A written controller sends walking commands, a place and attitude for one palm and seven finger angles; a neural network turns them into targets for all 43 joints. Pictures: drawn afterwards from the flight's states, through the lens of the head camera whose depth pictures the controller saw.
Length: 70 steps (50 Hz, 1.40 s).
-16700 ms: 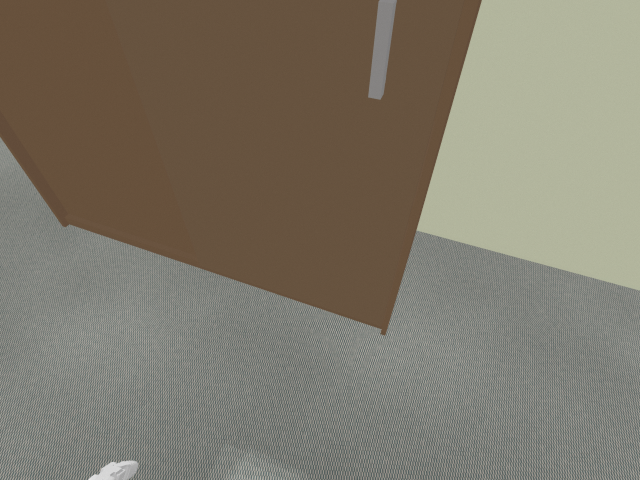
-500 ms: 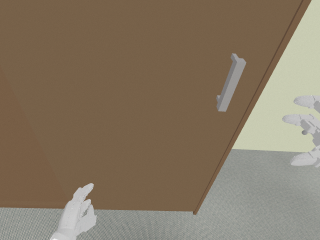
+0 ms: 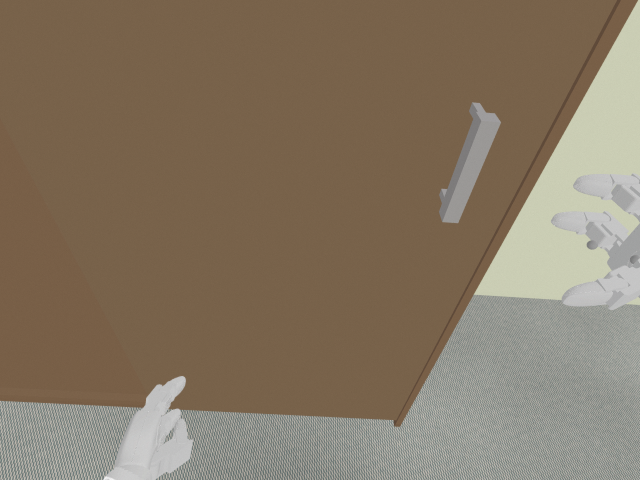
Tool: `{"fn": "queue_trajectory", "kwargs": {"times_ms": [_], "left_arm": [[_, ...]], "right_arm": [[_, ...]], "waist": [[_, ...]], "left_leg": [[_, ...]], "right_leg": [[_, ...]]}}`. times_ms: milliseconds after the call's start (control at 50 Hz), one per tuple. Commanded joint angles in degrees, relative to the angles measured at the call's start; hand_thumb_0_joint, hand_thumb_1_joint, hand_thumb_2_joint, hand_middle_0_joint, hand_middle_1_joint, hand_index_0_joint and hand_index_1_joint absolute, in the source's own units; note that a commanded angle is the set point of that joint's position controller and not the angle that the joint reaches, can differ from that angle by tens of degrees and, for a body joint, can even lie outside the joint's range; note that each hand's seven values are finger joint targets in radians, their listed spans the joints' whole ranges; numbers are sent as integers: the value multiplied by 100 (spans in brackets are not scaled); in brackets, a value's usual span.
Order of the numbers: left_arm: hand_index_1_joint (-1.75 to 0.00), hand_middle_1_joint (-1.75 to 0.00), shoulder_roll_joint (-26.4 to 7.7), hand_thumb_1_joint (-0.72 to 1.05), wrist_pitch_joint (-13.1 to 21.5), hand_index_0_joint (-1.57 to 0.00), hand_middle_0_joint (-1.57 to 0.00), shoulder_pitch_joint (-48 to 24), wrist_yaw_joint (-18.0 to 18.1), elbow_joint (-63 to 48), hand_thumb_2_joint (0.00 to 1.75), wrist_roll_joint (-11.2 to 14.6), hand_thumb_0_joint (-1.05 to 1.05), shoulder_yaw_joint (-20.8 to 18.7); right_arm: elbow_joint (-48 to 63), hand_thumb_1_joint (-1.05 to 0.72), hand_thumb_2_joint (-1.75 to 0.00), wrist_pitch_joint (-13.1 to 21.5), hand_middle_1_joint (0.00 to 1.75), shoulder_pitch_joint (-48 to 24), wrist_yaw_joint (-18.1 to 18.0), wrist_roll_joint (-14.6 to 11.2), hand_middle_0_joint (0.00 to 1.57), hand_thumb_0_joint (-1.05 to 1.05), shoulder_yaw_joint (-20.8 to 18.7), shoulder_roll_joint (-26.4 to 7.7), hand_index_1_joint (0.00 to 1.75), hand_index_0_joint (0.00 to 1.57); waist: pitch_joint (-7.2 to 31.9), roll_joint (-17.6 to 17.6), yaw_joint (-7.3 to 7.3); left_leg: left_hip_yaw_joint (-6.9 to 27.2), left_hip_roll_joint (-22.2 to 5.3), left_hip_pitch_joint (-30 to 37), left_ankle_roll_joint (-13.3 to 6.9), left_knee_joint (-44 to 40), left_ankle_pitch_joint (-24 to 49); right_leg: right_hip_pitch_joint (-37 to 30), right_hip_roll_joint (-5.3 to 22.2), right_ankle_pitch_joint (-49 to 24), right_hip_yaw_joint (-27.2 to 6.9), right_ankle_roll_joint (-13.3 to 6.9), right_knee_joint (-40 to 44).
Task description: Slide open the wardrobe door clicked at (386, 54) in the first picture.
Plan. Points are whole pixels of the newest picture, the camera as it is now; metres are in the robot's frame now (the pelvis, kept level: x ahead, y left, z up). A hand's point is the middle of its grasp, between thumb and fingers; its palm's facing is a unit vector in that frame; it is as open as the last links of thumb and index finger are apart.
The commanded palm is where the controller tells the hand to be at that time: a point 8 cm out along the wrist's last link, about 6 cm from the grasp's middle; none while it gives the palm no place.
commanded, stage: move the hooked fingers beside the handle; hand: right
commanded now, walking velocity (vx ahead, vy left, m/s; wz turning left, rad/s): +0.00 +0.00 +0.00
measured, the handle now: (462, 164) +0.47 -0.16 +0.21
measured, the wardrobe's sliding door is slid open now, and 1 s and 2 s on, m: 0.00 0.00 0.00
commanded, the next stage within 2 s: feel for the door with the fingertips in 1.86 s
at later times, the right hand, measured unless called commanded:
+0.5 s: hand (560, 222) +0.35 -0.24 +0.21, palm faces +0.04 +1.00 -0.03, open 13.9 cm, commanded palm +0.32 -0.30 +0.22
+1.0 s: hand (530, 202) +0.38 -0.22 +0.21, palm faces +0.04 +1.00 -0.02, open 13.9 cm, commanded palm +0.36 -0.28 +0.21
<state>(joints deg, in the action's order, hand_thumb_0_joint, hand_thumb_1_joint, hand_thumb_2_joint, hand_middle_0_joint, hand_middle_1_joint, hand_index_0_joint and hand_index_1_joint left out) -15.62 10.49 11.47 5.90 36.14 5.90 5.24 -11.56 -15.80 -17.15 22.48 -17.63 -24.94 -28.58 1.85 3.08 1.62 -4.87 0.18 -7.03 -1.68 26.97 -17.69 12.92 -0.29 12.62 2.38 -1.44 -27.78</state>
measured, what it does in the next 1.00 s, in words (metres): stands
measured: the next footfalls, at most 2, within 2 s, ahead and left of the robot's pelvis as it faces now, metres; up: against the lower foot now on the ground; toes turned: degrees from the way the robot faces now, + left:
none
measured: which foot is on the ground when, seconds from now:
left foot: down 0.00-1.00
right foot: down 0.00-1.00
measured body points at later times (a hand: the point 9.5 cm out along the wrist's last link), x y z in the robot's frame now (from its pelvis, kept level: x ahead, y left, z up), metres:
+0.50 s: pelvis +0.00 +0.00 +0.00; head -0.03 +0.01 +0.45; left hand +0.17 +0.23 -0.08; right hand +0.34 -0.30 +0.22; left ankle -0.03 +0.10 -0.74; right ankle +0.03 -0.10 -0.74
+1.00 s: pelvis +0.00 +0.01 +0.00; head -0.02 +0.03 +0.45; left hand +0.14 +0.26 -0.09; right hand +0.38 -0.28 +0.22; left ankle -0.03 +0.10 -0.74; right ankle +0.03 -0.10 -0.74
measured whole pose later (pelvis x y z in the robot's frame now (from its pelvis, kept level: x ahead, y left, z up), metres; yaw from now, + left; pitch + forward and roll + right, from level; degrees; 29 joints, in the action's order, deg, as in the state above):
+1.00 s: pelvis +0.00 +0.01 +0.00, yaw +0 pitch -1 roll +0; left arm -16.5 6.7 14.1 6.0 38.0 5.8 3.7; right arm -30.3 -11.5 -32.1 17.0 -14.1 -19.8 -27.1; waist 2.1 2.7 -0.9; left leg -4.6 0.9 -7.9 -2.3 25.9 -16.8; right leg 13.5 0.3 11.7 2.4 -0.9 -26.4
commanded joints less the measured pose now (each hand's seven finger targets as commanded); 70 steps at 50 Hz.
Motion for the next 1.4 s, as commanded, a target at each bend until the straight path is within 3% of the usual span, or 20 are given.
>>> {"fn": "queue_trajectory", "kwargs": {"times_ms": [0, 40, 100, 160, 280, 320, 480, 540, 600, 620, 700, 800, 880, 920, 980, 1160, 1200, 1220, 1280, 1380], "left_arm": [[-30, -30, -676, 90, 314, -20, -20, -863, 44, -993, 90, -7, 0, -319], [-30, -30, -648, 90, 310, -20, -20, -885, 51, -1041, 90, -1, 0, -313], [-30, -30, -691, 90, 247, -20, -20, -807, 59, -974, 90, -21, 0, -324], [-30, -30, -656, 90, 258, -20, -20, -822, 90, -968, 90, -8, 0, -320], [-30, -30, -707, 90, 170, -20, -20, -699, 135, -809, 90, -8, 0, -332], [-30, -30, -692, 90, 174, -20, -20, -715, 136, -824, 90, -5, 0, -324], [-30, -30, -733, 90, 51, -20, -20, -586, 66, -819, 90, -32, 0, -366], [-30, -30, -705, 90, 49, -20, -20, -627, 49, -901, 90, -19, 0, -372], [-30, -30, -740, 90, 13, -20, -20, -562, 48, -884, 90, -22, 0, -399], [-30, -30, -721, 90, 14, -20, -20, -571, 43, -908, 90, -27, 0, -394], [-30, -30, -772, 90, -40, -20, -20, -484, 74, -807, 90, 6, 0, -416], [-30, -30, -763, 90, -18, -20, -20, -422, 107, -758, 90, -7, 0, -431], [-30, -30, -792, 90, -41, -20, -20, -283, 98, -648, 90, -15, 0, -439], [-30, -30, -790, 90, -56, -20, -20, -288, 82, -682, 90, -18, 0, -441], [-30, -30, -841, 90, -110, -20, -20, -184, 74, -643, 90, -11, 0, -468], [-30, -30, -830, 90, -133, -20, -20, -67, 42, -784, 90, -22, 0, -499], [-30, -30, -812, 90, -134, -20, -20, -105, 23, -810, 90, -5, 0, -492], [-30, -30, -823, 90, -133, -20, -20, -70, 26, -795, 90, -4, 0, -494], [-30, -30, -912, 90, -170, -20, -20, -7, 43, -748, 90, -1, 0, -534], [-30, -30, -851, 90, -166, -20, -20, -61, 30, -817, 90, -12, 0, -524]], "right_arm": [[1092, 50, -30, 342, 120, -1892, -162, -93, 30, 0, -599, -1706, 120, 30], [1321, 50, -30, 335, 120, -2087, -200, -65, 30, 0, -476, -1609, 120, 30], [1069, 50, -30, 328, 120, -1985, -255, -47, 30, 0, -628, -1762, 120, 30], [1196, 50, -30, 402, 120, -2451, -270, -20, 30, 0, -392, -1597, 120, 30], [627, 50, -30, 450, 120, -2779, -332, 50, 30, 0, -76, -1443, 120, 30], [690, 50, -30, 477, 120, -3270, -359, 89, 30, 0, 148, -1286, 120, 30], [166, 50, -30, 532, 120, -2907, -521, 152, 30, 0, -260, -1636, 120, 30], [321, 50, -30, 548, 120, -3194, -529, 179, 30, 0, -52, -1421, 120, 30], [332, 50, -30, 617, 120, -3144, -541, 177, 30, 0, -237, -1630, 120, 30], [368, 50, -30, 625, 120, -3179, -521, 159, 30, 0, -94, -1440, 120, 30], [-85, 50, -30, 606, 120, -3357, -505, 183, 30, 0, -57, -1502, 120, 30], [2, 50, -30, 765, 120, -3989, -552, 240, 30, 0, 197, -1387, 120, 30], [-538, 50, -30, 848, 120, -3941, -578, 215, 30, 0, 155, -1412, 120, 30], [-615, 50, -30, 851, 120, -4015, -605, 286, 30, 0, 109, -1493, 120, 30], [-1034, 50, -30, 872, 120, -3871, -625, 281, 30, 0, -96, -1731, 120, 30], [-919, 50, -30, 1197, 120, -4124, -429, 356, 30, 0, -276, -1984, 120, 30], [-823, 50, -30, 1173, 120, -3956, -370, 318, 30, 0, -44, -1684, 120, 30], [-950, 50, -30, 1103, 120, -3939, -351, 275, 30, 0, 74, -1521, 120, 30], [-1210, 50, -30, 965, 120, -3568, -351, 236, 30, 0, -235, -1841, 120, 30], [-467, 50, -30, 1086, 120, -3952, -420, 267, 30, 0, -171, -1850, 120, 30]], "waist": [[1035, -14, 79], [1201, 225, 56], [1105, 40, 47], [1155, 301, -36], [984, 68, -109], [1023, 223, -189], [1202, -95, -20], [1286, 131, -85], [1323, -49, -75], [1386, -9, -88], [1018, -171, -190], [1307, 198, -280], [1240, -140, -266], [1339, 33, -238], [1190, -368, -215], [1630, 103, -202], [1522, 178, -222], [1384, 10, -261], [1245, -309, -200], [1547, -23, -240]], "left_leg": [[248, -87, -603, 57, -472, 1664], [232, -89, -585, 33, -426, 1671], [235, -73, -565, 38, -479, 1644], [225, -62, -686, 17, -484, 1422], [263, -68, -745, 16, -624, 1207], [247, -66, -793, 3, -598, 1189], [265, -80, -449, 2, -566, 1559], [276, -81, -497, 3, -522, 1653], [285, -61, -395, 10, -527, 1883], [292, -68, -393, 15, -497, 1955], [326, -65, -621, 52, -599, 1637], [382, -69, -655, 28, -608, 1587], [371, -80, -580, 45, -603, 1681], [400, -92, -527, 42, -558, 1755], [420, -103, -474, 84, -582, 1823], [458, -89, -291, 65, -419, 2292], [428, -60, -392, 58, -436, 2274], [406, -54, -514, 68, -455, 2192], [430, -76, -518, 106, -491, 2075], [425, -58, -451, 69, -444, 2166]], "right_leg": [[-1112, 94, -1052, -490, -109, 231], [-1256, 91, -1139, -511, -97, 239], [-1133, 102, -1093, -498, -98, 256], [-1326, 111, -971, -555, -85, 300], [-1249, 133, -753, -557, -104, 356], [-1334, 123, -732, -614, -94, 401], [-1145, 115, -1046, -508, -98, 356], [-1253, 95, -1109, -475, -107, 334], [-1241, 104, -1295, -447, -130, 302], [-1277, 87, -1337, -431, -135, 286], [-1076, 91, -956, -397, -154, 304], [-1304, 76, -978, -418, -171, 253], [-1138, 75, -977, -400, -177, 243], [-1112, 57, -1011, -388, -175, 257], [-878, 79, -965, -334, -192, 235], [-1032, 54, -1310, -296, -209, 144], [-1106, 66, -1345, -273, -216, 147], [-1053, 70, -1253, -295, -217, 149], [-829, 80, -1097, -269, -222, 144], [-1075, 80, -1321, -304, -227, 97]]}}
